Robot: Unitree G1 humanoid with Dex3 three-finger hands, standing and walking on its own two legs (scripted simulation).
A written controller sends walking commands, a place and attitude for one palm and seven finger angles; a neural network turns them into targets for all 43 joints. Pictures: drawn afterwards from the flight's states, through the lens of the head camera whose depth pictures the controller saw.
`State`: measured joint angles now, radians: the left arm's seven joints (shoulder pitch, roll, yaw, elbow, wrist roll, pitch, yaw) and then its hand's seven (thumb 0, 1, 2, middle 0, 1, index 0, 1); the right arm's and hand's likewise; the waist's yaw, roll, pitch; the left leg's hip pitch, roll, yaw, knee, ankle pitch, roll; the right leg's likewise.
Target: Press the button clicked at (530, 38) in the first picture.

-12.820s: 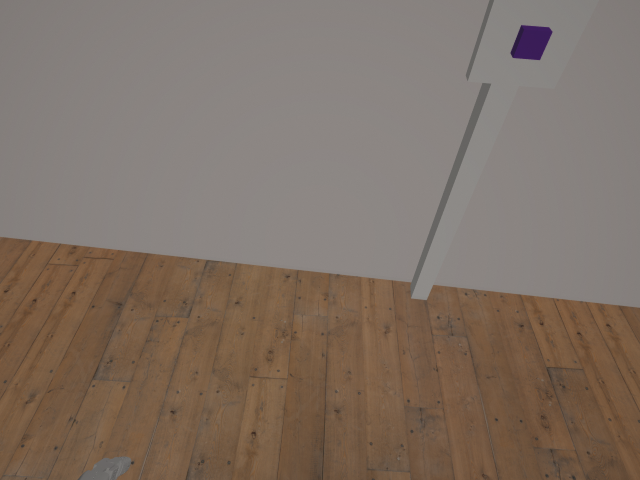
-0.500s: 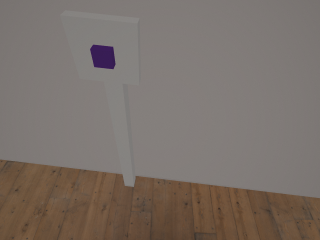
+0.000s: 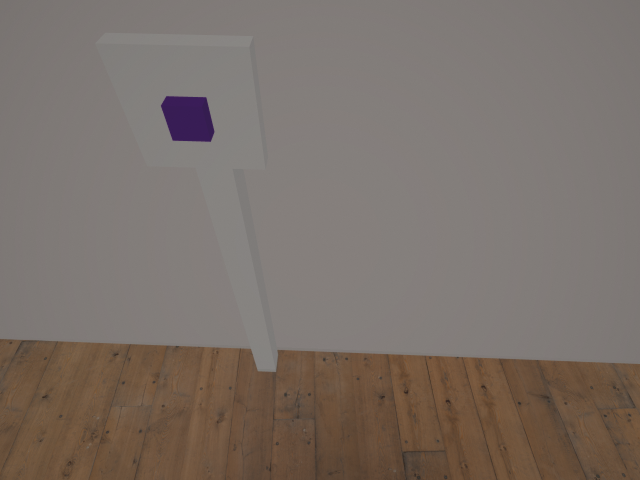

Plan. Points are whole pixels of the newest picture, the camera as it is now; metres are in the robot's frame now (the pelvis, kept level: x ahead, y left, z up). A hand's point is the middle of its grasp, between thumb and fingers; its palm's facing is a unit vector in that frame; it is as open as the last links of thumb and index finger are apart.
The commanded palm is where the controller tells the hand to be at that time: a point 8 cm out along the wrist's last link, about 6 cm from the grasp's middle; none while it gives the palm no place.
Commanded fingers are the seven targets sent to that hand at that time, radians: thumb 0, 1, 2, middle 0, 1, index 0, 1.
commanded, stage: look again from close up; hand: left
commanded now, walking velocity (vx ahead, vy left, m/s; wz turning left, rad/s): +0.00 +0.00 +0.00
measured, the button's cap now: (189, 117) +0.51 +0.20 +0.19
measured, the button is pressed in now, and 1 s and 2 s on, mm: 0 0 0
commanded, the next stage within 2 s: raise the hand and make a fist in 0.32 s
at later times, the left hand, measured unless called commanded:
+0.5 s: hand out of the picture +0.11 +0.19 -0.13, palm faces +0.15 -0.97 -0.21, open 7.3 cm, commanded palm +0.12 +0.23 -0.05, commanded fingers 0.00 0.90 0.90 -0.34 -0.45 -0.34 -0.45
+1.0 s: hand (150, 463) +0.14 +0.18 +0.03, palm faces +0.15 -0.99 -0.08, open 4.3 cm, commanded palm +0.13 +0.23 +0.03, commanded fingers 0.00 0.90 0.90 -1.02 -1.20 -1.02 -1.20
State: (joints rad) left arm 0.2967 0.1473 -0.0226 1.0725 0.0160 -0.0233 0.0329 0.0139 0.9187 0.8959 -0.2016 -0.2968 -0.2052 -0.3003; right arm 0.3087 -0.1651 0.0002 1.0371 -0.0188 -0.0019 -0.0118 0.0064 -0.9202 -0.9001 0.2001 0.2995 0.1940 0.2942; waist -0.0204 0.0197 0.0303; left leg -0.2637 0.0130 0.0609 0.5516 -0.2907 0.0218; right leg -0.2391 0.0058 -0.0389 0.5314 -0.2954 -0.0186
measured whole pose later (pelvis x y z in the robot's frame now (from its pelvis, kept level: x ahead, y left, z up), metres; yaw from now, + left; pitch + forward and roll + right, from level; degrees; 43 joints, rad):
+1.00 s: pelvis -0.02 -0.04 -0.05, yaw +5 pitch +7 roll -2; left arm 0.50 0.23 0.20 -0.09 -0.31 -0.54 -0.31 0.03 0.90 0.90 -0.76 -0.91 -0.77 -0.92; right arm 0.15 -0.25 -0.02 0.55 0.03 -0.26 -0.06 0.01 -0.91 -0.90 0.20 0.30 0.19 0.29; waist 0.06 0.01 -0.08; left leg -0.67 0.04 -0.07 0.99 -0.45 -0.03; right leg -0.59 0.02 -0.17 0.94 -0.48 -0.07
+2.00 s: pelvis +0.00 +0.01 +0.00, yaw +3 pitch -3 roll -1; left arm 0.13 0.36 0.33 -0.30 -0.33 0.17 -0.32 0.02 0.90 0.90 -1.30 -1.50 -1.31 -1.50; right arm 0.21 -0.23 0.10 0.61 0.07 -0.25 -0.08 0.01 -0.90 -0.90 0.21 0.30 0.20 0.30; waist 0.07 0.04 -0.04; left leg -0.22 -0.01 0.01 0.56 -0.29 0.03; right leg -0.16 -0.01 -0.09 0.50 -0.30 0.00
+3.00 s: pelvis +0.00 -0.02 +0.00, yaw +2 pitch -2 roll +0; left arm -0.10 0.33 0.29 0.00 -0.30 0.15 -0.30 0.02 0.90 0.90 -1.30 -1.50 -1.30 -1.50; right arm 0.21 -0.26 0.06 0.64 0.08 -0.25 -0.11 0.01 -0.90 -0.90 0.20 0.30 0.20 0.29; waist 0.03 0.05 -0.02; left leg -0.21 0.02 0.02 0.52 -0.28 0.00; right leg -0.18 0.01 -0.08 0.51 -0.30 -0.04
